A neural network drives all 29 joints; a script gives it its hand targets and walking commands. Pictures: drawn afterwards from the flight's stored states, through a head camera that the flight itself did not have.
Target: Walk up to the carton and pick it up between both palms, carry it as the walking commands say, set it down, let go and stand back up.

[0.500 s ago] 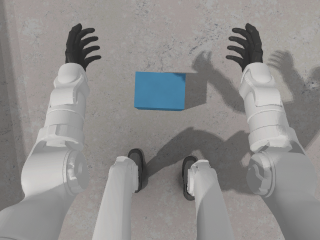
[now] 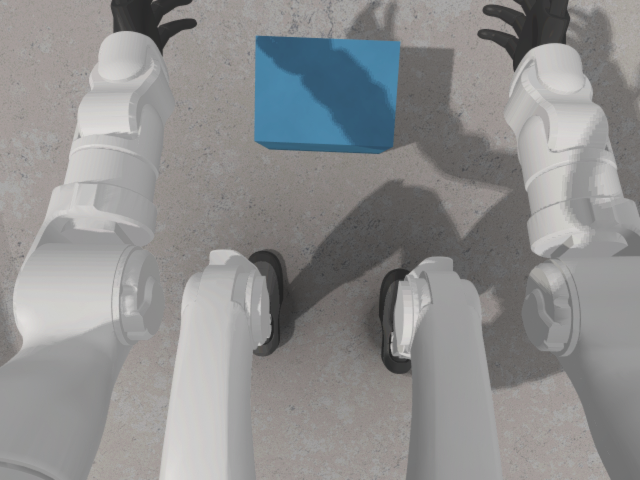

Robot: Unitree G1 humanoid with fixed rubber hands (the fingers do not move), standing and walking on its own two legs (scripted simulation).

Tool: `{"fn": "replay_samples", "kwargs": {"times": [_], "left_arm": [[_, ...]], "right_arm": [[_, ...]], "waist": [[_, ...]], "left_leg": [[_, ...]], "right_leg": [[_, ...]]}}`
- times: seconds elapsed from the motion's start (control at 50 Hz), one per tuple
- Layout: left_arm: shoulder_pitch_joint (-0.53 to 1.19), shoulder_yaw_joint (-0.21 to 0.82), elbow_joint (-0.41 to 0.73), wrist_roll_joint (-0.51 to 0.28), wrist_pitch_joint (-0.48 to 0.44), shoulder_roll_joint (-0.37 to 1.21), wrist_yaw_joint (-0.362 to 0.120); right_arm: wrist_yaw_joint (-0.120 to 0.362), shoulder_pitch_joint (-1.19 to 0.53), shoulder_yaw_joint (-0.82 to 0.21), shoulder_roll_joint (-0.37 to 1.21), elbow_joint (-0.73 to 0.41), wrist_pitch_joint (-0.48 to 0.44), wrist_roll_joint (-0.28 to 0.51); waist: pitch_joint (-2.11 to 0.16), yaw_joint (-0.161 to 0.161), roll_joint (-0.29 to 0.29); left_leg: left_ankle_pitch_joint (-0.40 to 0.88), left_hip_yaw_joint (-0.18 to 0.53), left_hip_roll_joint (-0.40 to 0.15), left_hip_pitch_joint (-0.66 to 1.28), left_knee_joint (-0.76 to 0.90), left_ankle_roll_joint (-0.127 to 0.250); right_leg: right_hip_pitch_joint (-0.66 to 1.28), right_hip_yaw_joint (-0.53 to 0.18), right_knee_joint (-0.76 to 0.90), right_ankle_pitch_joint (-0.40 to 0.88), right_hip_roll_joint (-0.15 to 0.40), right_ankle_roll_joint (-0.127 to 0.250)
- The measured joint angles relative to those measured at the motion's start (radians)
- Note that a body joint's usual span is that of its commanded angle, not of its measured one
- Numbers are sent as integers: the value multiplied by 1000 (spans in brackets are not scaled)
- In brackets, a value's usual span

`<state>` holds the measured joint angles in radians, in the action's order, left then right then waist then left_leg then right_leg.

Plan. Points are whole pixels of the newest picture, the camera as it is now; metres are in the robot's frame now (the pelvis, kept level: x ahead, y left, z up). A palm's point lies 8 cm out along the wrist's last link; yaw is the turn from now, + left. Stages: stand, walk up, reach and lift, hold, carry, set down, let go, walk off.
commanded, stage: reach and lift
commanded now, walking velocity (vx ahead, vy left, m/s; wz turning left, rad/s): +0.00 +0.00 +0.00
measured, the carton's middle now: (325, 103) +0.52 +0.02 -0.40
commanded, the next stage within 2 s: none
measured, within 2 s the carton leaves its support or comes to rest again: neither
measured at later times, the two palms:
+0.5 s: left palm (198, 85) +0.52 +0.19 -0.28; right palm (471, 91) +0.52 -0.17 -0.29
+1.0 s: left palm (202, 96) +0.51 +0.20 -0.31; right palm (454, 104) +0.51 -0.17 -0.33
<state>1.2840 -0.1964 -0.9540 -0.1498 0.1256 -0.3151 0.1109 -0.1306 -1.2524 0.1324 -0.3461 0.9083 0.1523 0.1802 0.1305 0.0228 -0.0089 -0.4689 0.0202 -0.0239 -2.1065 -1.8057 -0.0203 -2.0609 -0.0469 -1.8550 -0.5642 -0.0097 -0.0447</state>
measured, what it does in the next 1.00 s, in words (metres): lowers itself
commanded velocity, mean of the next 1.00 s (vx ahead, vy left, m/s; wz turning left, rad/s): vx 0.00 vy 0.00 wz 0.00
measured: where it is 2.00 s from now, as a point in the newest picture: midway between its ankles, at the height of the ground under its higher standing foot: (330, 329)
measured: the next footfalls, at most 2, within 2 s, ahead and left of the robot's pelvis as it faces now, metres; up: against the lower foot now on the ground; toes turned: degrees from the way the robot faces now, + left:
none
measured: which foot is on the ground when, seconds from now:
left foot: down 0.00-1.00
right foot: down 0.00-1.00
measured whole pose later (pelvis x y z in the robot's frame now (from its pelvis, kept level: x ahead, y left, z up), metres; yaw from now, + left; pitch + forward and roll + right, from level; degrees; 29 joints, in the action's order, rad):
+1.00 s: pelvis -0.01 +0.00 -0.10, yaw +0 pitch +37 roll +0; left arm 1.52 -0.09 -1.30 -0.26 -0.02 -0.39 0.08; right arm -0.10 -1.49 0.02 -0.36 1.22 0.01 0.22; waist 0.45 0.02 -0.02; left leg -0.50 0.04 -0.02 -2.30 -2.16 -0.04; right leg -2.24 -0.05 -2.22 -0.61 -0.03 -0.05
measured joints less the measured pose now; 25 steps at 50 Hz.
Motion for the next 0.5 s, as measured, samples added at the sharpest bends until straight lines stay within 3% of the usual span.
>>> {"fn": "replay_samples", "kwargs": {"times": [0.28, 0.5], "left_arm": [[60, 5, -119, -25, -71, -26, -8], [177, 106, -175, -112, -100, -68, 1]], "right_arm": [[10, -85, -28, 13, 127, -69, -1], [8, -203, -81, -28, 193, -102, 52]], "waist": [[67, 2, 13], [309, -8, 3]], "left_leg": [[-15, 12, 0, -136, -156, -11], [-23, 22, 9, -131, -276, -19]], "right_leg": [[-138, 1, -163, -20, -12, 2], [-124, 3, -286, -39, -12, -1]]}}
